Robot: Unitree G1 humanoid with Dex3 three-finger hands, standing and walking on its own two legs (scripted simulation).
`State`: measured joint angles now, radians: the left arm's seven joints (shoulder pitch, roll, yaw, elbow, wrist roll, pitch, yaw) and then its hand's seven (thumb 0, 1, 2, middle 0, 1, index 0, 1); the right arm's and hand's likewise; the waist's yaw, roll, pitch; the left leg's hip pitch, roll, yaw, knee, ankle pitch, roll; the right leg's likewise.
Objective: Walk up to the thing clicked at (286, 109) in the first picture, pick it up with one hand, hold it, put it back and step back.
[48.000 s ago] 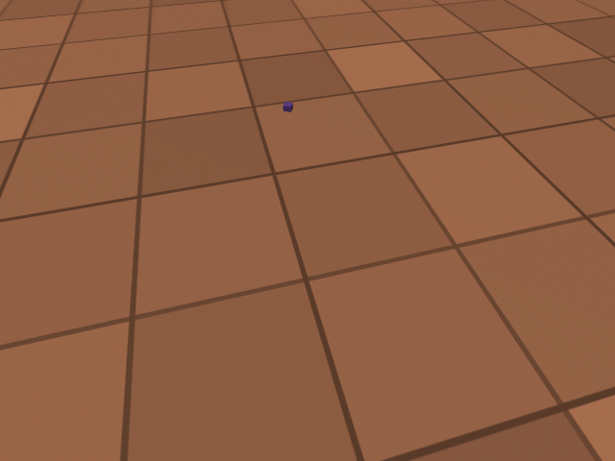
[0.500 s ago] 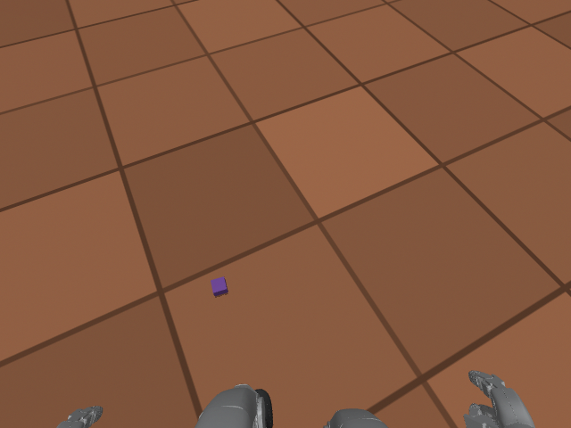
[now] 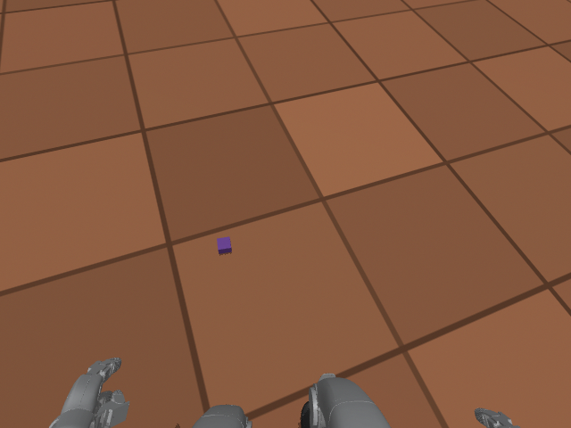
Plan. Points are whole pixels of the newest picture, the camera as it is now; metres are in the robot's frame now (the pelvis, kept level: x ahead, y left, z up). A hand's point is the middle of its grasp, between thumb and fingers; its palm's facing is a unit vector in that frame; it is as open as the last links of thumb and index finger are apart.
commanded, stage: step back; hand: left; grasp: from above
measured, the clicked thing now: (224, 245) +0.74 +0.21 -0.74
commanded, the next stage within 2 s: stand in 1.92 s
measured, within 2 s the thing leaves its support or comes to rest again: neither
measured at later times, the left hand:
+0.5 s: hand out of the picture -0.08 +0.22 -0.12, palm faces -0.03 -0.90 -0.44, open 7.4 cm
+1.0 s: hand out of the picture -0.28 +0.21 -0.15, palm faces -0.04 -0.91 -0.41, open 7.4 cm
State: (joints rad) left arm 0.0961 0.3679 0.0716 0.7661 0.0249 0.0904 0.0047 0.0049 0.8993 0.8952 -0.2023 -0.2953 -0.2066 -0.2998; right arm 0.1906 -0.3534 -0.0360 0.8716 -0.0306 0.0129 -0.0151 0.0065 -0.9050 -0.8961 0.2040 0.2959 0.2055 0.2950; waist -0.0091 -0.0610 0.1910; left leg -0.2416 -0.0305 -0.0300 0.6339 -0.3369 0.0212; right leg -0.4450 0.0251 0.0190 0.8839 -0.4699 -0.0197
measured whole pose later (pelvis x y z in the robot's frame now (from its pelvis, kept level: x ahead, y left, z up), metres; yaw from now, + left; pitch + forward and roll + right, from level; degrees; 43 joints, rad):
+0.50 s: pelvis -0.17 -0.05 +0.00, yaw -2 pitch -1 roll +2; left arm 0.20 0.35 0.07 0.84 0.05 0.05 0.01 0.01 0.90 0.89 -0.21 -0.30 -0.21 -0.30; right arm 0.17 -0.42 -0.05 0.86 0.00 0.05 -0.03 0.01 -0.91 -0.90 0.20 0.30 0.20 0.29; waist 0.02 0.03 0.12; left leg -0.45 -0.10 -0.14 1.11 -0.48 0.00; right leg -0.33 -0.03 0.04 0.64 -0.28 -0.01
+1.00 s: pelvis -0.35 -0.06 +0.00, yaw -2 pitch -4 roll -2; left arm 0.22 0.37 0.06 0.95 0.03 0.01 0.01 0.01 0.90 0.90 -0.20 -0.30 -0.21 -0.30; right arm 0.09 -0.40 -0.06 0.85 -0.04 0.05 0.01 0.00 -0.90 -0.90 0.21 0.30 0.21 0.30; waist 0.01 0.06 0.13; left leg -0.40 0.07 -0.01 0.67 -0.24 0.03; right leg -0.14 0.06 0.02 0.58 -0.38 -0.01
